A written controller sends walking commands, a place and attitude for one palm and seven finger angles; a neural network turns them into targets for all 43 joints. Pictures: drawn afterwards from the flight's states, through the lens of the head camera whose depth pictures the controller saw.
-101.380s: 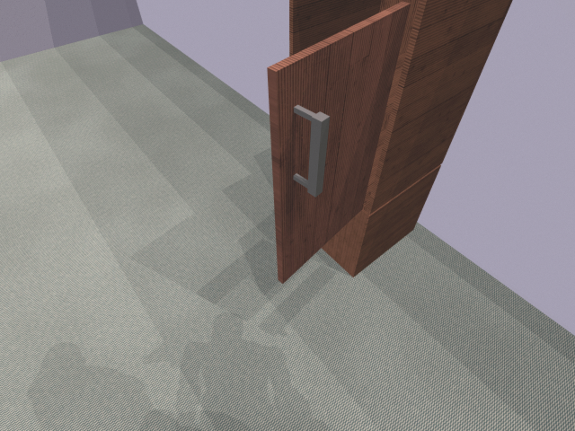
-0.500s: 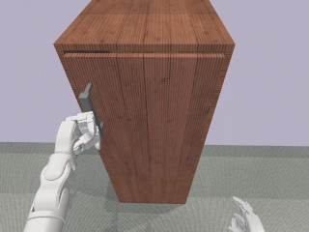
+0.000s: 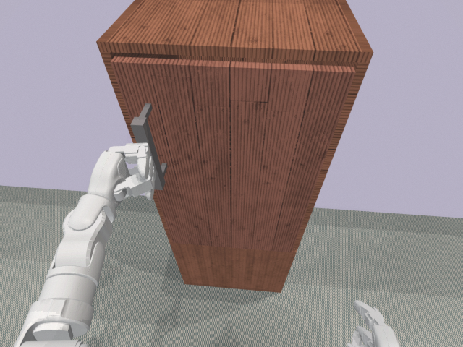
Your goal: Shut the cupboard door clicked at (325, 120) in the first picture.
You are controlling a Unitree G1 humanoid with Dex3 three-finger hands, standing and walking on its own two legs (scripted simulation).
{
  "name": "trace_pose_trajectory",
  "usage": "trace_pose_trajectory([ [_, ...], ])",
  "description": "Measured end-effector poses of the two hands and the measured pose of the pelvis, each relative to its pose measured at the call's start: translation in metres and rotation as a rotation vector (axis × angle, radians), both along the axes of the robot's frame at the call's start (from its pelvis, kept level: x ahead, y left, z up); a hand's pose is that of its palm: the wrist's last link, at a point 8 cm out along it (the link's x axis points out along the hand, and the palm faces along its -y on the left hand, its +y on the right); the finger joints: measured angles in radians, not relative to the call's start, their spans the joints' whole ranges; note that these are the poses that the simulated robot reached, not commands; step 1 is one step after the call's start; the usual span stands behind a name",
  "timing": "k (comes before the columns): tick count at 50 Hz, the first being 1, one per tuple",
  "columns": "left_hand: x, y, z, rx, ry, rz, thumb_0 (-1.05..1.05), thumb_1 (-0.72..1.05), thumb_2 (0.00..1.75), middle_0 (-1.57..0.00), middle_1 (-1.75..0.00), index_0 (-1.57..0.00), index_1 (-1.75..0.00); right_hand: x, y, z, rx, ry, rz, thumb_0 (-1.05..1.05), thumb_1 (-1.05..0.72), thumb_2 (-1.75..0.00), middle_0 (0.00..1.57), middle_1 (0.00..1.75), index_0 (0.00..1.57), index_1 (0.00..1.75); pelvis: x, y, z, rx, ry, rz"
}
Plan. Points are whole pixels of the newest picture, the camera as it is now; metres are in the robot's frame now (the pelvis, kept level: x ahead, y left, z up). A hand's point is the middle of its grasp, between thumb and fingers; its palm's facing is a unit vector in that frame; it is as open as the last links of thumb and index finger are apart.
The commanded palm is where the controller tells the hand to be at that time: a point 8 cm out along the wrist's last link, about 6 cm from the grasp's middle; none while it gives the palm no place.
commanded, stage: push the door shut along its arc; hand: left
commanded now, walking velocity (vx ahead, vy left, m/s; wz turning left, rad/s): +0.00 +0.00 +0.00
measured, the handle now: (153, 149) +0.43 +0.18 +0.11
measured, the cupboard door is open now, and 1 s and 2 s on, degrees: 0 0 0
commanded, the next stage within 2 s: pull the fist back off the door in 0.36 s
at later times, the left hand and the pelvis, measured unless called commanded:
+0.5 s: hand (147, 178) +0.35 +0.17 +0.12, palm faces -0.13 -0.99 -0.05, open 2.8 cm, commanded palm +0.38 +0.20 +0.12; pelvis -0.05 +0.01 -0.02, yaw +1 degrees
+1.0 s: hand (163, 181) +0.34 +0.14 +0.12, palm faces -0.03 -1.00 -0.01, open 3.3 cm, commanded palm +0.32 +0.20 +0.12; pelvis -0.07 +0.01 -0.01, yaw +0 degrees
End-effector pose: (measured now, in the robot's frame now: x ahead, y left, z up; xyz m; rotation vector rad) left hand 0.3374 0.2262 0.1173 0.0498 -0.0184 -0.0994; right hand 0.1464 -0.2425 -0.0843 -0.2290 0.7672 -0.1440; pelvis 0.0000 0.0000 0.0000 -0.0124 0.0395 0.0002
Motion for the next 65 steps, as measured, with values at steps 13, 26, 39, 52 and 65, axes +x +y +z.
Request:
trace_pose_trajectory([
  [13,0.003,0.003,0.0,0.001,0.0,-0.04,-0.01,0.74,1.02,-1.37,-1.5,-1.34,-1.5,-0.03,0.001,-0.012,-0.01,0.037,0.018,0.01,-0.9,-0.9,0.2,0.3,0.2,0.3,-0.026,-0.001,-0.008,-0.005,0.011,0.022],
  [26,0.002,0.002,0.0,-0.011,-0.006,-0.012,-0.01,0.74,1.01,-1.37,-1.5,-1.33,-1.5,-0.074,0.001,-0.022,-0.018,0.064,-0.015,0.01,-0.9,-0.9,0.2,0.3,0.2,0.3,-0.05,0.006,-0.016,-0.009,0.017,0.026],
  [39,-0.007,-0.016,-0.002,-0.013,-0.015,0.105,-0.02,0.85,1.04,-1.32,-1.5,-1.3,-1.5,-0.099,0.011,-0.024,0.016,0.047,-0.034,0.01,-0.9,-0.9,0.21,0.3,0.2,0.3,-0.067,0.012,-0.017,-0.003,0.007,0.026],
  [52,-0.013,-0.033,0.001,-0.044,-0.042,0.059,0.03,0.93,0.96,-1.3,-1.5,-1.3,-1.5,-0.108,0.007,-0.016,0.025,0.023,-0.078,0.01,-0.9,-0.9,0.2,0.3,0.2,0.3,-0.063,0.015,-0.013,0.008,-0.004,-0.009],
  [65,-0.045,-0.009,-0.009,-0.027,-0.049,0.103,0.02,0.9,0.9,-1.3,-1.5,-1.3,-1.5,-0.038,0.012,0.009,0.039,-0.077,-0.044,0.01,-0.9,-0.9,0.2,0.3,0.2,0.3,-0.019,0.014,-0.002,0.002,-0.025,-0.032],
])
